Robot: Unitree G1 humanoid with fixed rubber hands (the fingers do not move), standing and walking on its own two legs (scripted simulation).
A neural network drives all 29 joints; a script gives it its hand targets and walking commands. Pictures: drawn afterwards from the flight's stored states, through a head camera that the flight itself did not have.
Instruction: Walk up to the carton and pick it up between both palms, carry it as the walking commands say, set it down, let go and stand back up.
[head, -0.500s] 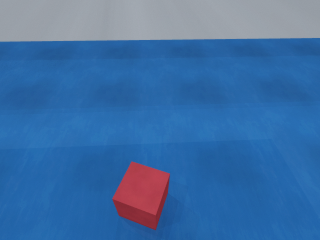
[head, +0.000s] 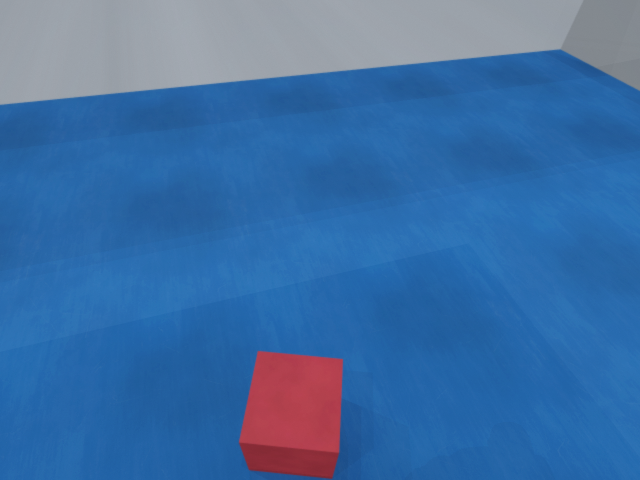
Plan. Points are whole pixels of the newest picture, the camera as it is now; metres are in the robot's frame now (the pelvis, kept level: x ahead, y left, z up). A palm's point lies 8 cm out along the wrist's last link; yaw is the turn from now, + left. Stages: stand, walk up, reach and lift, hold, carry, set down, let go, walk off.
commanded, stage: walk up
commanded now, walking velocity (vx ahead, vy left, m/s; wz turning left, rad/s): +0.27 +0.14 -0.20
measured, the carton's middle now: (295, 415) +0.45 +0.02 -0.65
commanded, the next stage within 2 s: none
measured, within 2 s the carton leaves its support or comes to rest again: neither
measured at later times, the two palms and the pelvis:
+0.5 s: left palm out of the picture +0.15 +0.29 -0.17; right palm out of the picture +0.07 -0.20 -0.15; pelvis +0.08 +0.05 -0.03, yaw -4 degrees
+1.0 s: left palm out of the picture +0.08 +0.19 -0.13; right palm out of the picture +0.07 -0.30 -0.15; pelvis +0.04 -0.04 +0.00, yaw -6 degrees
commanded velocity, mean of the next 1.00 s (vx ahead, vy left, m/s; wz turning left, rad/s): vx -0.05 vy -0.08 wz -0.08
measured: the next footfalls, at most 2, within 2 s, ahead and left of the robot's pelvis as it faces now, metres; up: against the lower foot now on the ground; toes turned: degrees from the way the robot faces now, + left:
right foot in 0.18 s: +0.13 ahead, -0.06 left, +0.00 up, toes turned -7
left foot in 0.44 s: +0.16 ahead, +0.19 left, +0.00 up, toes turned +8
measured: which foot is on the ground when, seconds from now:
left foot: down 0.00-0.22, up 0.24-0.42, down 0.44-0.78, up 0.80-1.00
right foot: up 0.00-0.16, down 0.18-0.42, up 0.44-0.78, down 0.80-1.00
